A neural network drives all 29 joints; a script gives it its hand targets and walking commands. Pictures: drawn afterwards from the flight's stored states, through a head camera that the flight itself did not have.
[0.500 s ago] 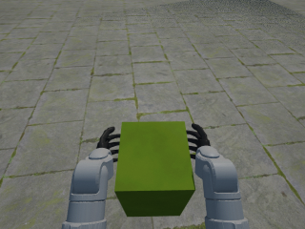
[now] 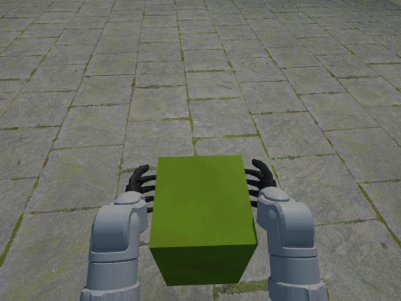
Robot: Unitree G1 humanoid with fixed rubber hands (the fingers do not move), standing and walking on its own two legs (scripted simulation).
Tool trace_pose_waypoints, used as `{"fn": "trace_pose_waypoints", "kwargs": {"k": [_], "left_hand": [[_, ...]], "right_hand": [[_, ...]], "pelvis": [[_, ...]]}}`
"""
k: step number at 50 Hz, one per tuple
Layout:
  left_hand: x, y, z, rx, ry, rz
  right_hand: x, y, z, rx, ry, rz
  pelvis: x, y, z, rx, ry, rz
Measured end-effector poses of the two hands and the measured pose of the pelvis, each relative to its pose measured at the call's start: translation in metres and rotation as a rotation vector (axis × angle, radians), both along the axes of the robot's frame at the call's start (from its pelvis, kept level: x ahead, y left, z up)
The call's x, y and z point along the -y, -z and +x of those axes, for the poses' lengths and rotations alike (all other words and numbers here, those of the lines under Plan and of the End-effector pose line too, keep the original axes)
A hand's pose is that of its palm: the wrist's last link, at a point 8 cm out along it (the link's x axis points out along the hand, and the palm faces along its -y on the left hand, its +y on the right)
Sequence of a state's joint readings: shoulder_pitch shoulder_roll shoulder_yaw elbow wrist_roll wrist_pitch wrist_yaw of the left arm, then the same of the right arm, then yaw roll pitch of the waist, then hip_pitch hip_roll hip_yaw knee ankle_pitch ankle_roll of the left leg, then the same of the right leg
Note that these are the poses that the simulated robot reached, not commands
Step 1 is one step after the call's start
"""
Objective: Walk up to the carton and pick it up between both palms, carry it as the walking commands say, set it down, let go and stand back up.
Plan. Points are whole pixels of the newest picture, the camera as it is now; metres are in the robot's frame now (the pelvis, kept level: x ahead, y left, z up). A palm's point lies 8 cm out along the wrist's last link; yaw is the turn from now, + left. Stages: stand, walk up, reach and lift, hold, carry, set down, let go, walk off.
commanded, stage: carry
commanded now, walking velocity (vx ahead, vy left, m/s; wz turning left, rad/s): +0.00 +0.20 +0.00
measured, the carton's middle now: (201, 225) +0.28 +0.00 +0.02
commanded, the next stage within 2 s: none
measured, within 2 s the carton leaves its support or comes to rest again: neither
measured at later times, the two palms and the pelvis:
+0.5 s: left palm (124, 212) +0.27 +0.13 +0.10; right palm (265, 211) +0.26 -0.11 +0.10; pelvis -0.03 +0.02 +0.00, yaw -3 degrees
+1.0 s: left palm (60, 238) +0.22 +0.23 +0.09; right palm (209, 235) +0.22 -0.01 +0.10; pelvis -0.07 +0.12 +0.01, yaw -4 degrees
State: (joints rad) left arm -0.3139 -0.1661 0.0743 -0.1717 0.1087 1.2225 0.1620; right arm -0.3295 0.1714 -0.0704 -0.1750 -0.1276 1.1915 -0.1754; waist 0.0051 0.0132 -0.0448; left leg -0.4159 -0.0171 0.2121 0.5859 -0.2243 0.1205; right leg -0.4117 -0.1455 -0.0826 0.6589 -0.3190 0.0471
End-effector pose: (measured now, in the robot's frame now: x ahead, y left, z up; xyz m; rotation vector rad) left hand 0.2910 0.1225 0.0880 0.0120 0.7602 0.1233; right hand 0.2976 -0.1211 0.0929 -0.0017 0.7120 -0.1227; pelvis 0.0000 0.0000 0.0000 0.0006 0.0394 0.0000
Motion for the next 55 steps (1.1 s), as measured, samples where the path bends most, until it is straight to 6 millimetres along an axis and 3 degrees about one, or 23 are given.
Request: {"fn": "trace_pose_waypoints", "kwargs": {"k": [8,16,26,33,37,41,47,55], "left_hand": [[0.004,-0.002,-0.01,0.0,0.021,0.006],[-0.009,0.001,-0.016,-0.006,0.044,-0.011],[-0.011,-0.007,-0.027,0.022,0.037,-0.001],[-0.016,-0.011,-0.035,-0.012,0.078,0.01],[-0.032,-0.014,-0.032,0.019,0.09,-0.004],[-0.061,-0.005,-0.031,0.035,0.092,-0.022],[-0.1,0.008,-0.057,-0.023,0.059,-0.022],[-0.113,-0.002,-0.081,0.019,0.056,0.013]], "right_hand": [[0.005,0.0,-0.015,-0.002,0.017,0.002],[-0.009,-0.004,-0.024,-0.006,0.039,-0.014],[-0.011,-0.007,-0.037,0.022,0.043,0.007],[-0.016,-0.008,-0.054,-0.012,0.076,0.012],[-0.032,-0.014,-0.054,0.021,0.102,0.01],[-0.062,-0.01,-0.055,0.037,0.108,-0.006],[-0.1,0.001,-0.069,-0.022,0.053,-0.022],[-0.113,-0.001,-0.092,0.022,0.051,0.01]], "pelvis": [[-0.001,0.0,-0.01,0.001,0.004,-0.008],[-0.019,-0.002,-0.019,-0.009,0.026,-0.018],[-0.023,-0.003,-0.034,-0.039,0.057,-0.004],[-0.04,-0.015,-0.043,-0.024,0.062,0.032],[-0.061,-0.014,-0.048,-0.029,0.059,0.05],[-0.091,-0.004,-0.05,-0.03,0.066,0.045],[-0.115,-0.008,-0.065,-0.04,0.075,-0.005],[-0.13,-0.001,-0.086,-0.029,0.073,0.012]]}}
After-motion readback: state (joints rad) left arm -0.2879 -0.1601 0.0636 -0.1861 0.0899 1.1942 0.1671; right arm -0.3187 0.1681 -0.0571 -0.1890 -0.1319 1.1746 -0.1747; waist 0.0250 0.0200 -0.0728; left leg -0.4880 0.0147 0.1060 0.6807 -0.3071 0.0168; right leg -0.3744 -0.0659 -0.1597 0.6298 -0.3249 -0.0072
